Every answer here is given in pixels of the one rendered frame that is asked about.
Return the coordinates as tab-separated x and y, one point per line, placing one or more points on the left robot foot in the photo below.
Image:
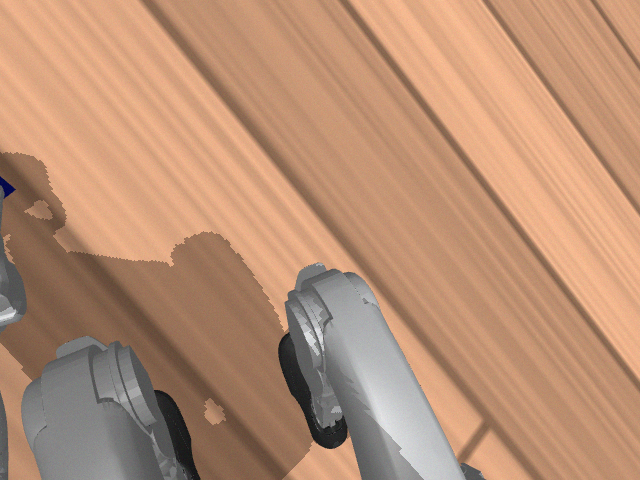
179	434

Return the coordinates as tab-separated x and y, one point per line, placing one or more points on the right robot foot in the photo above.
329	437

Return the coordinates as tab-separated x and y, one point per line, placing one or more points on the cube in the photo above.
8	189

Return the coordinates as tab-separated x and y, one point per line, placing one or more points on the left robot arm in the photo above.
13	306

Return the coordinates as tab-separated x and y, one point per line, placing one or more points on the right robot hand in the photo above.
471	473

